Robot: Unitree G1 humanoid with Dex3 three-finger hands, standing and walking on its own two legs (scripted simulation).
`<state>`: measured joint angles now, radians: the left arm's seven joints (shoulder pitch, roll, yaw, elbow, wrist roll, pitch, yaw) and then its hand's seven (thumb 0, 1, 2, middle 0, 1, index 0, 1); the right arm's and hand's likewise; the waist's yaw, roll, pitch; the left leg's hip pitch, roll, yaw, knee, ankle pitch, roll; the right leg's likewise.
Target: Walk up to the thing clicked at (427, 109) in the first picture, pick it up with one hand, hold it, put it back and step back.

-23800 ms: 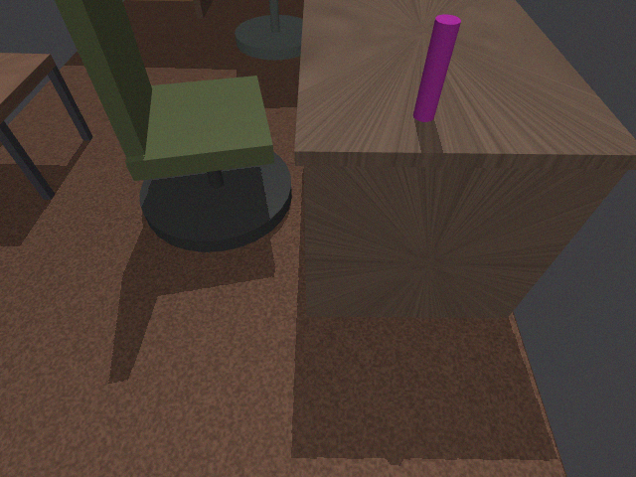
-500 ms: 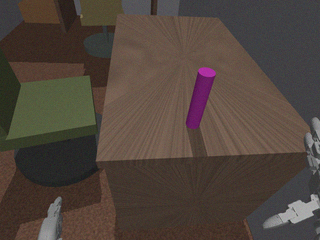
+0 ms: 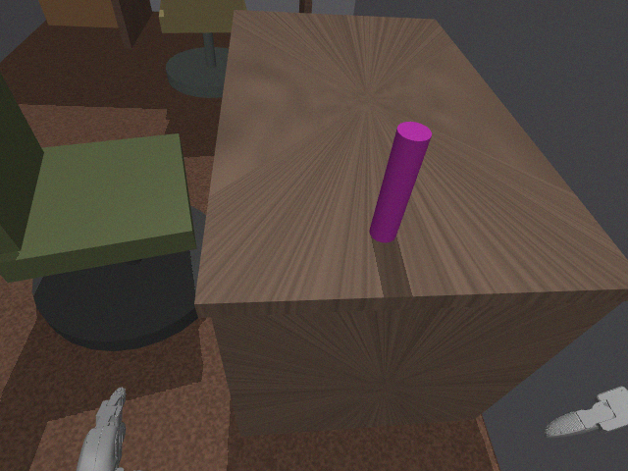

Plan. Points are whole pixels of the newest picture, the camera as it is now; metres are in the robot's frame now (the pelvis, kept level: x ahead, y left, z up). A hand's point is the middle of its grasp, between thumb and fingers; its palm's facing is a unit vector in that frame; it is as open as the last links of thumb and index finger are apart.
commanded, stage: home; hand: right
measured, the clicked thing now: (396, 188) +0.51 -0.15 +0.07
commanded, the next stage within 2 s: none
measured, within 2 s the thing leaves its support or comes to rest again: neither
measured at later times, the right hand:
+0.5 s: hand (438, 421) +0.19 -0.18 -0.08, palm faces +0.07 +0.98 -0.19, open 17.4 cm
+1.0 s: hand (428, 420) +0.20 -0.18 -0.11, palm faces +0.01 +0.97 -0.25, open 17.3 cm
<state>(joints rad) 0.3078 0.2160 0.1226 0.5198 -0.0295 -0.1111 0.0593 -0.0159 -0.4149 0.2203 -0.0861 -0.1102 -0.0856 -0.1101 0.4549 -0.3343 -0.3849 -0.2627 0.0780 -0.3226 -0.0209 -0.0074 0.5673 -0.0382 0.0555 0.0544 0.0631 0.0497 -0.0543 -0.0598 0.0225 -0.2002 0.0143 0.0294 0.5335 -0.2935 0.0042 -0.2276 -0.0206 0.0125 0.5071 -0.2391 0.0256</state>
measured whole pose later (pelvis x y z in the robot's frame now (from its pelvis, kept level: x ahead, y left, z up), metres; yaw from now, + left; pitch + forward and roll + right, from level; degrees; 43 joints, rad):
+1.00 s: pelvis +0.03 +0.00 +0.00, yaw +2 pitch +1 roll +0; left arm 0.21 0.23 0.01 0.68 0.01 -0.01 0.04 0.01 0.89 0.90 -0.20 -0.30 -0.20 -0.29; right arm 0.23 -0.19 0.01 0.56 -0.01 -0.06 -0.07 0.00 0.52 -0.06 0.06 0.06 0.06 0.06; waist 0.00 0.00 0.02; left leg -0.22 0.00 0.01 0.52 -0.32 0.00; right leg -0.25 -0.03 -0.01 0.52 -0.29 0.02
